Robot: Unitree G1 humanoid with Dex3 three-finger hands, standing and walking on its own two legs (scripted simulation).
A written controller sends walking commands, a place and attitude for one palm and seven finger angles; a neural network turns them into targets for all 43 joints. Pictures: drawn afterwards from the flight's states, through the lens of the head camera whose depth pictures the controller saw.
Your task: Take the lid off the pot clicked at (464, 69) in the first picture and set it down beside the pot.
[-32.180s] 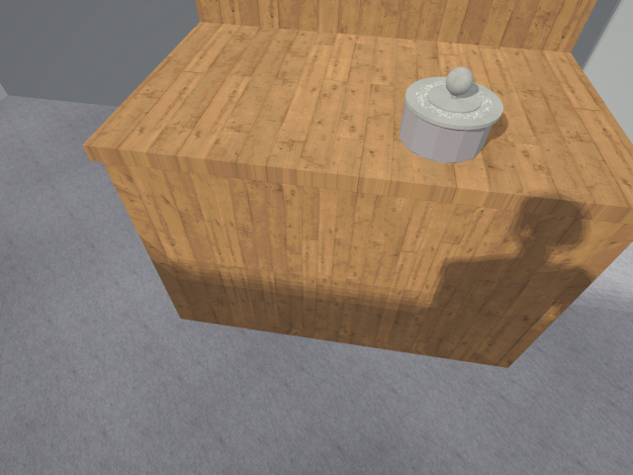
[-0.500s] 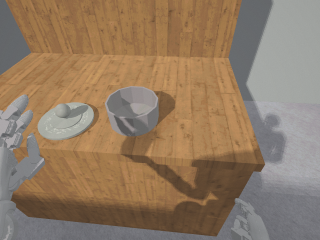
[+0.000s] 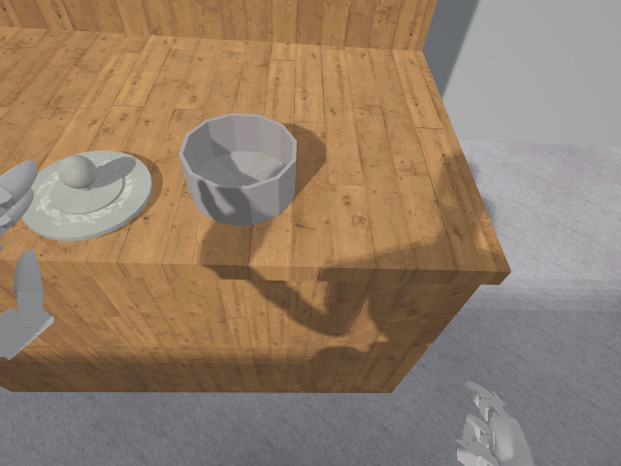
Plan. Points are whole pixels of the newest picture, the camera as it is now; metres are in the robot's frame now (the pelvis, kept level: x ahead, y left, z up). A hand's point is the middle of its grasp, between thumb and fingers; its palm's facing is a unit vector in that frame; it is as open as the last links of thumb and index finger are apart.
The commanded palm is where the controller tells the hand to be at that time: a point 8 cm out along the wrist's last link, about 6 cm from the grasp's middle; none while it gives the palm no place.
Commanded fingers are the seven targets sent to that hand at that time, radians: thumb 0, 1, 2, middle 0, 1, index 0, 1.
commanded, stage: step back with the hand held close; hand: left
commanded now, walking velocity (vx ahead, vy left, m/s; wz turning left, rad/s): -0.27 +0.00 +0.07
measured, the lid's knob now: (77, 172) +0.48 +0.39 +0.06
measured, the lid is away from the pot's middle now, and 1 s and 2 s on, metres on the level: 0.24 0.24 0.24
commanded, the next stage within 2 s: stop stepping back and stand still in 1.04 s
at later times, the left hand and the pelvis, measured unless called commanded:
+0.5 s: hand out of the picture +0.14 +0.25 +0.21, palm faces +0.41 -0.80 -0.45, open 7.5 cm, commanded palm +0.07 +0.29 +0.23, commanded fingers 0.00 0.90 0.90 -0.20 -0.30 -0.20 -0.30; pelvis -0.06 +0.01 -0.01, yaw +1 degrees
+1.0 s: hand out of the picture +0.08 +0.25 +0.22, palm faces +0.35 -0.85 -0.40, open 7.5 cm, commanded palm +0.01 +0.30 +0.23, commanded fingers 0.00 0.90 0.90 -0.20 -0.30 -0.20 -0.30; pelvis -0.13 +0.03 +0.00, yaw -2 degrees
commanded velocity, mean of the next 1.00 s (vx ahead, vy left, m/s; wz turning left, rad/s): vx -0.36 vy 0.00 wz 0.05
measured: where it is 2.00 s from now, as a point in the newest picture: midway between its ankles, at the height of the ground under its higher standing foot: outside the picture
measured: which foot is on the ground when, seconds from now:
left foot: down 0.00-1.00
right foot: down 0.00-0.82, up 0.84-1.00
